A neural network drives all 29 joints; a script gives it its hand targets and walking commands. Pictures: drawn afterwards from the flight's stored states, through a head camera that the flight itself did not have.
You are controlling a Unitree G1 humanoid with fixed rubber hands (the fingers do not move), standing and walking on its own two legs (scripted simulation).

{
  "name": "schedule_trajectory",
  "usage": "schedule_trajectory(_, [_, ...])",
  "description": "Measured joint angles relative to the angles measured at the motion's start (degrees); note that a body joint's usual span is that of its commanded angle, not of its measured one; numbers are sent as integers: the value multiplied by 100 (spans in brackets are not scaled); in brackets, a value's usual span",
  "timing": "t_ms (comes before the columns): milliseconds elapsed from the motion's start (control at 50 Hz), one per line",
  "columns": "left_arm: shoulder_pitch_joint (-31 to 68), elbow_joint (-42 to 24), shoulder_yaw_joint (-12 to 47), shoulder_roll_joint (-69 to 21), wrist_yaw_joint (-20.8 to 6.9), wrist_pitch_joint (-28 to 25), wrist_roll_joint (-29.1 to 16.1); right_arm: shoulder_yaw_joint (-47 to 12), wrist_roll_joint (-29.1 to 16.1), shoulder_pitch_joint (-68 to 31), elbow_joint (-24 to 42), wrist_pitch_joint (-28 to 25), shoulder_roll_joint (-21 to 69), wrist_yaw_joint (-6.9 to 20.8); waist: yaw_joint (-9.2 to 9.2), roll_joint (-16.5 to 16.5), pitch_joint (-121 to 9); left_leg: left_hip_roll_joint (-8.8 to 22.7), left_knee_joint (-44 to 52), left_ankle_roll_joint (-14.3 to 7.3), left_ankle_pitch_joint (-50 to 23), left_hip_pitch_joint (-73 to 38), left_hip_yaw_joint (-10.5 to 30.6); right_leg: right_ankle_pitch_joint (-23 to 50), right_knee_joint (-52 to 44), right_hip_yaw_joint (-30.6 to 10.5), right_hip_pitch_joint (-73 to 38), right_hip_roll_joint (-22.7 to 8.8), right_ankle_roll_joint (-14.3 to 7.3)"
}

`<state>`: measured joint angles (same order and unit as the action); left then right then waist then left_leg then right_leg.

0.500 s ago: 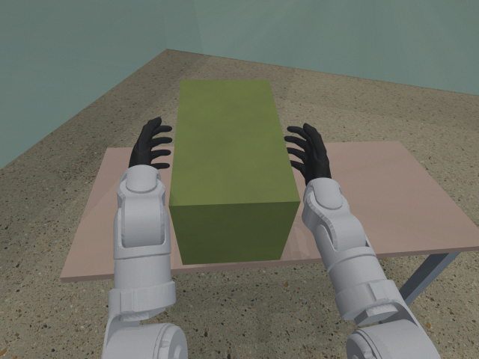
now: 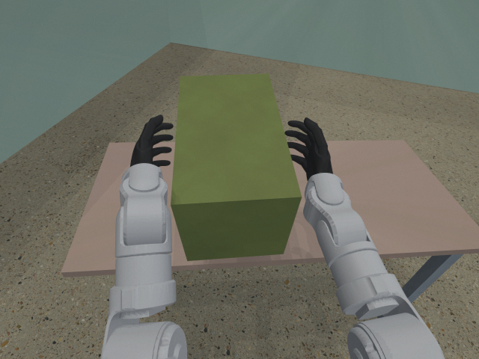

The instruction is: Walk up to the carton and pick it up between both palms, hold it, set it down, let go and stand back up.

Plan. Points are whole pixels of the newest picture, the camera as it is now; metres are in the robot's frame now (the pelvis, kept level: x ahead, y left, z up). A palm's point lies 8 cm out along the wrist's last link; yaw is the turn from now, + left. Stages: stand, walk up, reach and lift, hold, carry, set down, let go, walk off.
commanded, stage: hold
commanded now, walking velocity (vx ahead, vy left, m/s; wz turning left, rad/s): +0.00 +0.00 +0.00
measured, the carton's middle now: (230, 162) +0.45 +0.02 +0.11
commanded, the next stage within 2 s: none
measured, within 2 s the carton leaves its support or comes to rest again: neither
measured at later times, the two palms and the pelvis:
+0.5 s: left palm (147, 168) +0.36 +0.15 +0.18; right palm (319, 173) +0.36 -0.12 +0.17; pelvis +0.00 +0.00 +0.00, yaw +0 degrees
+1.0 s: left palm (147, 165) +0.36 +0.15 +0.18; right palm (319, 169) +0.36 -0.12 +0.18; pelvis +0.00 +0.00 +0.00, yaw +0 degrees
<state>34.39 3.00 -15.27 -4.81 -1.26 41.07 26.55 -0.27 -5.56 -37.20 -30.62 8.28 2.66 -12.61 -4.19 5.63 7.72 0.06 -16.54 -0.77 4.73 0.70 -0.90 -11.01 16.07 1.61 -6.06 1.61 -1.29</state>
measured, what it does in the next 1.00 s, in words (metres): stands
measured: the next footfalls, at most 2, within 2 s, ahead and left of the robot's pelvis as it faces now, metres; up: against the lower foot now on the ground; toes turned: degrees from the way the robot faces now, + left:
none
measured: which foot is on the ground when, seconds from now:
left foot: down 0.00-1.00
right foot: down 0.00-1.00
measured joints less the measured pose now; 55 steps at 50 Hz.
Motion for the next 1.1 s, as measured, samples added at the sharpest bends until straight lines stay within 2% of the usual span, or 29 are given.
schedule_trajectory(200, [-187, -208, 76, 21, -4, 77, -44, -100, -85, 150, 121, -10, 25, -47, -64, 77, 36, -15, -81, 10, 71, -11, 49, -40, -10, 52, -71, -10, 1])
schedule_trajectory(380, [-273, -351, 197, -7, 90, 120, -86, -195, -202, 249, 286, -6, -72, -53, -57, 11, 66, -6, -108, -6, 100, -18, -10, -35, -9, -6, -70, -9, 16])
schedule_trajectory(520, [-282, -453, 79, -38, -60, 238, -17, -193, -198, 290, 452, 180, 7, -108, -174, 2, 173, -27, -121, -4, 126, -214, 21, -50, -44, 28, -302, -27, 38])
schedule_trajectory(880, [80, -28, -160, -82, -181, 210, 127, 133, 108, 85, 94, 144, 148, -17, -39, -33, 139, -1, 7, -3, 2, -243, -31, -12, 28, -17, -217, -8, 1])
schedule_trajectory(1000, [151, 199, -83, -31, -44, 0, 56, 160, 160, -50, -99, -35, 63, 19, 25, -12, -4, 10, 22, 3, -44, -10, -17, 3, 63, -1, 35, 3, -13])
schedule_trajectory(1100, [107, 165, -117, 2, -45, -44, 58, 135, 171, -125, -217, -124, 97, 13, 9, 60, -13, 11, 43, 14, -49, 11, 9, 15, 15, 25, 36, 8, -16])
